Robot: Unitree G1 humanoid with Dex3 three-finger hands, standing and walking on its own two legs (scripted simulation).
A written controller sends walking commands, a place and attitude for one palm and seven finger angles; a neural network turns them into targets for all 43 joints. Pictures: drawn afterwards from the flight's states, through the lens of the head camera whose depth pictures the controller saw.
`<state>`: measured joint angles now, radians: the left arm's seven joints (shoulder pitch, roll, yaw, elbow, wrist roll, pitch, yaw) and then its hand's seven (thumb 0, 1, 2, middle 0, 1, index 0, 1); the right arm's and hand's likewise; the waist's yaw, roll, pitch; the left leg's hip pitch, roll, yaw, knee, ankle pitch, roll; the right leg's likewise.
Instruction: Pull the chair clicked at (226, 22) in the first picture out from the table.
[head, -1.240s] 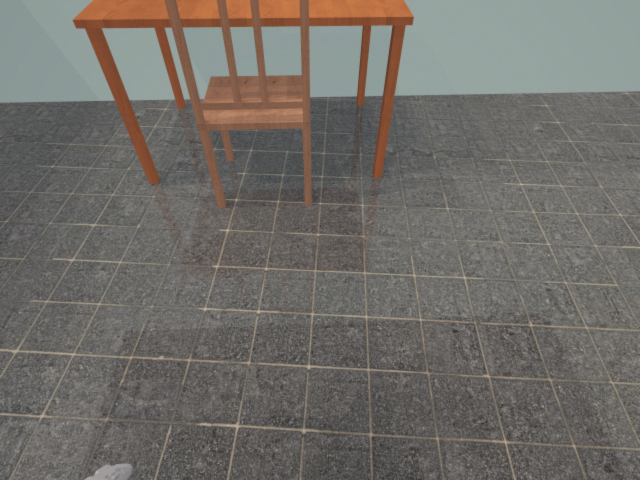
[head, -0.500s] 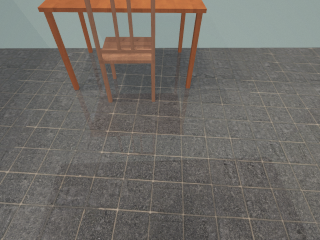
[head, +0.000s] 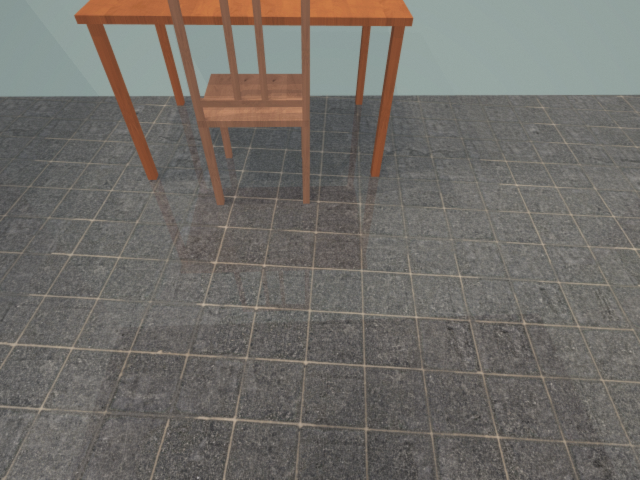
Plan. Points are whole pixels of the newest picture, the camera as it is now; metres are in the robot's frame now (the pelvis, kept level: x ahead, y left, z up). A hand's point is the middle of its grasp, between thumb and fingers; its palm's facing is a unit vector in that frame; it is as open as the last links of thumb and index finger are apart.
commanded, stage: look at it before walking up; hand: left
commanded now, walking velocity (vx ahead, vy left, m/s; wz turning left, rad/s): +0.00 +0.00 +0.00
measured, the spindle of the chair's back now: (230, 45) +1.38 +0.39 -0.06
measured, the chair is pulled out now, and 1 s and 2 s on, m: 0.00 0.00 0.00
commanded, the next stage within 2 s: walk to a spot facing it in 0.20 s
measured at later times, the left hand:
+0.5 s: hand out of the picture +0.06 +0.22 -0.17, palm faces +0.01 -0.97 -0.26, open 7.3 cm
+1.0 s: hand (208, 392) +0.28 +0.20 -0.18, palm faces +0.05 -0.98 -0.18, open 7.3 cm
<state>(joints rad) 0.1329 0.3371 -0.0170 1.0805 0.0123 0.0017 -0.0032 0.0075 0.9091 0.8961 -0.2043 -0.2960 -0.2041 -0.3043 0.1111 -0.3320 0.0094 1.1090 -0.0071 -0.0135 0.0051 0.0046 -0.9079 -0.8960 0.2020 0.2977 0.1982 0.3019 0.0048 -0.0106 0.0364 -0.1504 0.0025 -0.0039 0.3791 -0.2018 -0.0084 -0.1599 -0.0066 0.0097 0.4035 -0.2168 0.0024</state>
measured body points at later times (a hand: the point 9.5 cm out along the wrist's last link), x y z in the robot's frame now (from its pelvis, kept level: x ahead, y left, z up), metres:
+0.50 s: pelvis +0.02 +0.00 -0.01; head +0.02 +0.01 +0.44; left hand +0.06 +0.27 -0.15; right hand +0.07 -0.27 -0.15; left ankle +0.00 +0.12 -0.74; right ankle +0.00 -0.12 -0.74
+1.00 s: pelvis +0.19 +0.02 -0.01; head +0.23 +0.02 +0.43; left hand +0.28 +0.26 -0.16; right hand +0.06 -0.18 -0.15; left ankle +0.03 +0.12 -0.74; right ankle +0.33 -0.10 -0.72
